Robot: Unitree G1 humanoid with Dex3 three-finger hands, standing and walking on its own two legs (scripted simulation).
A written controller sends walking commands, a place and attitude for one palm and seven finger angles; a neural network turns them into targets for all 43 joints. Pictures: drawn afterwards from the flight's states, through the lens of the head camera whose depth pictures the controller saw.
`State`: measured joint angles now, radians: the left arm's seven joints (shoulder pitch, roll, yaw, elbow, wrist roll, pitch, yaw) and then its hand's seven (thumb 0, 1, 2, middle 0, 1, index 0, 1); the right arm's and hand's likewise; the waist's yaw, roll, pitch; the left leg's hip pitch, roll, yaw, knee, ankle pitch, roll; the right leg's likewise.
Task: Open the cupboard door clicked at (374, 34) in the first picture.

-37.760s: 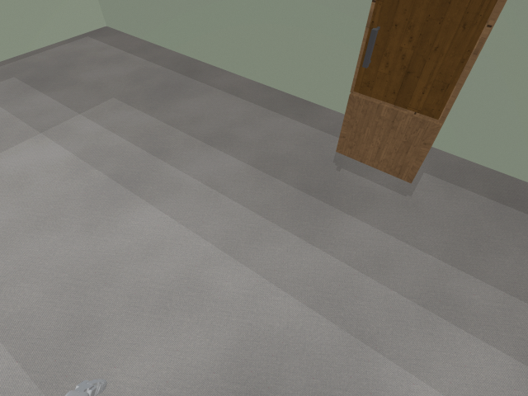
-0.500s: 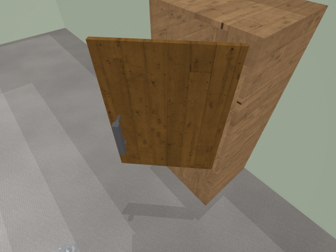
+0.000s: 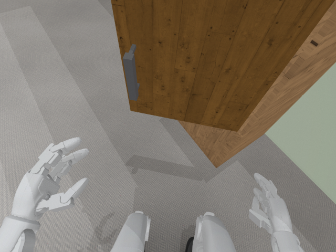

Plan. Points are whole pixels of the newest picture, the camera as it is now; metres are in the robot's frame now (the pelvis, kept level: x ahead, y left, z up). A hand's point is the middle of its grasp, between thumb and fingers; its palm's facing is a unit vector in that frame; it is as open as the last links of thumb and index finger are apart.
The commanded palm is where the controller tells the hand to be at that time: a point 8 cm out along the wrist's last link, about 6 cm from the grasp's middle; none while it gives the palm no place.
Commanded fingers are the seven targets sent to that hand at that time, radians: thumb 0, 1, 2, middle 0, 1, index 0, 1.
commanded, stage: raise the hand with hooked fingers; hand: left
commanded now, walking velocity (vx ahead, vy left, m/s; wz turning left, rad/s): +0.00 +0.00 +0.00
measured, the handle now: (133, 74) +0.56 +0.17 +0.02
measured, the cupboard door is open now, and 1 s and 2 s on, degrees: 45 45 45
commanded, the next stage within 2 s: move the hooked fingers beside the handle in 1.58 s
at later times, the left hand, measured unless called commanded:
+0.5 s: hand (58, 180) +0.23 +0.25 +0.05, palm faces -0.10 -0.99 -0.07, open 12.1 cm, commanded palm +0.21 +0.30 +0.06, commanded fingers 0.00 -0.31 0.38 -0.29 -1.08 -0.29 -1.08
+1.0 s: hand (54, 161) +0.27 +0.27 +0.05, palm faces -0.08 -1.00 -0.06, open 13.9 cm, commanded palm +0.25 +0.32 +0.06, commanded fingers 0.00 -0.50 0.30 -0.30 -1.20 -0.30 -1.20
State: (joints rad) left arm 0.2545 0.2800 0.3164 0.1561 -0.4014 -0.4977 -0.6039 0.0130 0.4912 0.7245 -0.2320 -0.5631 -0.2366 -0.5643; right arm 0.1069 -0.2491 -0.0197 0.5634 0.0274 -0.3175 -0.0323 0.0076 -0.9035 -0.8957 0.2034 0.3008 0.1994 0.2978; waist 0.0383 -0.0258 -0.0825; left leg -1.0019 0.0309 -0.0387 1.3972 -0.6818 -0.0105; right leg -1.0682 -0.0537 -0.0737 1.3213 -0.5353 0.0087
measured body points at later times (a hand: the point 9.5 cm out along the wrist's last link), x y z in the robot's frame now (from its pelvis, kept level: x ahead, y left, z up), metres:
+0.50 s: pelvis -0.01 +0.01 +0.01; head +0.09 +0.04 +0.45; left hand +0.23 +0.30 +0.06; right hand +0.18 -0.23 -0.06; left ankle +0.00 +0.12 -0.61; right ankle +0.06 -0.13 -0.61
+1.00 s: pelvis -0.01 +0.00 +0.01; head +0.10 +0.02 +0.44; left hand +0.27 +0.32 +0.06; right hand +0.17 -0.25 -0.07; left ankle +0.00 +0.12 -0.61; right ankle +0.06 -0.13 -0.61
